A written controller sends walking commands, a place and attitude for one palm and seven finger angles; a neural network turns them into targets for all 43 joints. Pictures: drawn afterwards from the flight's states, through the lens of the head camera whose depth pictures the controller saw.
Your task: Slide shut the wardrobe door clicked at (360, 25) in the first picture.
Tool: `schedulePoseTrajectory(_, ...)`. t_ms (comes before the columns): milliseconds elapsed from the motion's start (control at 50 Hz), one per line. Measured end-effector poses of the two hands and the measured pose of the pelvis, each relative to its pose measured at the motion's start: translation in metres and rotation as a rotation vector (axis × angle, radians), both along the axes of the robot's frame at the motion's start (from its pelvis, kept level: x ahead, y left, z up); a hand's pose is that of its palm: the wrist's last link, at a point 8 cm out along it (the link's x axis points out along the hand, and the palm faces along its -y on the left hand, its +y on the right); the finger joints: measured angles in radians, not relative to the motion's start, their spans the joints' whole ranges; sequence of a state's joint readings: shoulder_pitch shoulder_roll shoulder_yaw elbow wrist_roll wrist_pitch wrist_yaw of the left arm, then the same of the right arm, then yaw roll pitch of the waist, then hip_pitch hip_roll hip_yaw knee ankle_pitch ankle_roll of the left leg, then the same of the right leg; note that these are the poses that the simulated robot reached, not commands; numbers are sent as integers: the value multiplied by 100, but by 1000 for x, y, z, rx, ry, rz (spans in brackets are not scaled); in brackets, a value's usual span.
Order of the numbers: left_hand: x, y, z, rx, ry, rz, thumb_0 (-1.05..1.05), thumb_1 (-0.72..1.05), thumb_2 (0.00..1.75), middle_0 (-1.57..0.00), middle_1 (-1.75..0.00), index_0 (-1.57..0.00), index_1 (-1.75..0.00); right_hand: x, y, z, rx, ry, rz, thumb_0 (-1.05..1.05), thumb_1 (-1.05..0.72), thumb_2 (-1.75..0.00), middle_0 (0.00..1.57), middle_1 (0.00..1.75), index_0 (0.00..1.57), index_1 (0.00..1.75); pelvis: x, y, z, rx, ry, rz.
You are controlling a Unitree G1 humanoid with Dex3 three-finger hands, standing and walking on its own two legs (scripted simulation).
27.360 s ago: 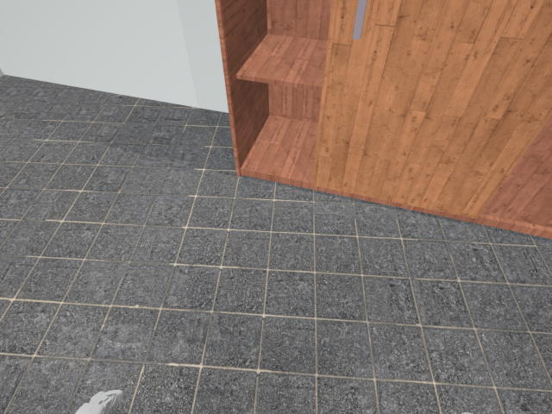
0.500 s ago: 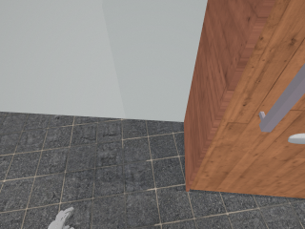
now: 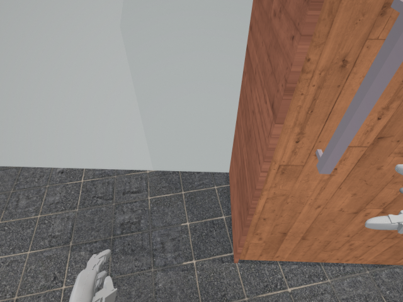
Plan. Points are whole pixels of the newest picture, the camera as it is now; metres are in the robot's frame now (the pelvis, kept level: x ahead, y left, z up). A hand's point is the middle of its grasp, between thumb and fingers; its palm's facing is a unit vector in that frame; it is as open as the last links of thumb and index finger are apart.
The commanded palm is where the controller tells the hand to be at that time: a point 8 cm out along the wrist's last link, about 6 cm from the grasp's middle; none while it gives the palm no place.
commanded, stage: slip the hand off the handle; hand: right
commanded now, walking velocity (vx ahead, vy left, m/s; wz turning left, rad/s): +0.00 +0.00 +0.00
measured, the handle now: (353, 104) +0.41 -0.28 +0.21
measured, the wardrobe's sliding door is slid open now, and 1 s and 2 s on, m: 0.00 0.00 0.00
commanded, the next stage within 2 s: draw the hand back to the body in 0.18 s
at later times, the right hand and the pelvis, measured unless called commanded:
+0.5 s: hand (398, 204) +0.24 -0.30 +0.15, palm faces +0.19 +0.98 -0.06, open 14.7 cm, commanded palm +0.19 -0.35 +0.15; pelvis -0.01 +0.02 +0.01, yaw -1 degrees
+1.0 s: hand out of the picture +0.21 -0.30 +0.15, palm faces +0.46 +0.84 -0.28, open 13.6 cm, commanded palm +0.15 -0.33 +0.17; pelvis -0.01 +0.00 +0.01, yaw +0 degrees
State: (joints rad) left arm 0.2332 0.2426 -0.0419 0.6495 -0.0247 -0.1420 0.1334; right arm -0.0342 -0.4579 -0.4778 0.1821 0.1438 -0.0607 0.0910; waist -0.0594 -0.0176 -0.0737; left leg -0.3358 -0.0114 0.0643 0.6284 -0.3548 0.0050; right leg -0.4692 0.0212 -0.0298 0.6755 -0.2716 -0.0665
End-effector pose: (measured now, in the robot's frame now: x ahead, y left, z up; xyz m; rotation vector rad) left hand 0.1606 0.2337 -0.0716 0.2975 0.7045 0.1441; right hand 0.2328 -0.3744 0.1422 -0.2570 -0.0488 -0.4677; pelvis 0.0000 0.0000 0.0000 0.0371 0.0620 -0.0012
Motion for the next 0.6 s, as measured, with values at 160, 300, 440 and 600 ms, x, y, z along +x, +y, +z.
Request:
schedulePoseTrajectory(160,26,-17,16,-26,-108,-66,1,90,90,-21,-30,-20,-30,-17,9,-1,9,30,-6,-2,55,-20,25,115,25,115,-4,4,2,-5,-21,-8)
schedulePoseTrajectory(300,21,-13,13,-32,-93,-76,1,90,90,-21,-30,-20,-30,-35,13,1,2,33,-19,-2,55,-20,26,115,25,115,-4,10,4,-6,-31,-9)
schedulePoseTrajectory(440,5,3,7,-9,-62,-34,1,90,90,-21,-30,-20,-30,-30,17,2,176,1,154,-2,55,-20,25,115,25,115,-5,16,6,0,-60,-23)
schedulePoseTrajectory(600,-1,20,21,-28,-161,5,1,90,90,-21,-30,-20,-30,-20,28,15,193,45,402,-2,55,-20,25,115,25,115,-6,19,6,-3,-72,10)
